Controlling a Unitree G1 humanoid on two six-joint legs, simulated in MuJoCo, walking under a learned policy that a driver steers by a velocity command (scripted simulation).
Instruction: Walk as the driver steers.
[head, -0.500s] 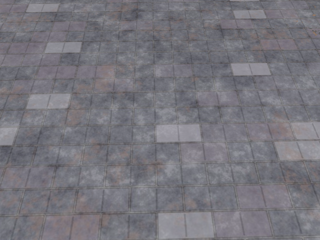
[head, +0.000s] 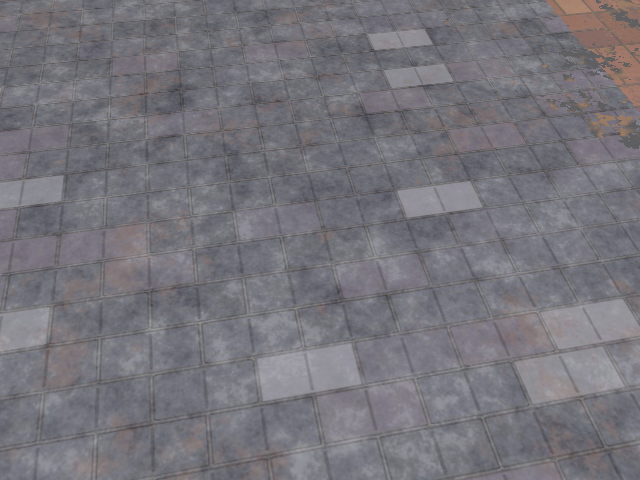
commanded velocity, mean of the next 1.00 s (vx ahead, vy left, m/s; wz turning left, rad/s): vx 0.50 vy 0.00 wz -0.05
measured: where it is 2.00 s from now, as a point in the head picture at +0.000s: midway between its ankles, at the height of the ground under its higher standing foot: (350, 326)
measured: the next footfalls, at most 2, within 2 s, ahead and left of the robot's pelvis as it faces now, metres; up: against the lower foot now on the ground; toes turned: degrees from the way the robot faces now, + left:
right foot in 0.14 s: +0.22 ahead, -0.09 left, +0.00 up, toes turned -9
left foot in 0.68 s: +0.56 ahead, +0.01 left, +0.00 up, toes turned -7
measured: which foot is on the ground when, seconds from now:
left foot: down 0.00-0.14, up 0.16-0.66, down 0.68-1.00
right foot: up 0.00-0.12, down 0.14-0.70, up 0.72-1.00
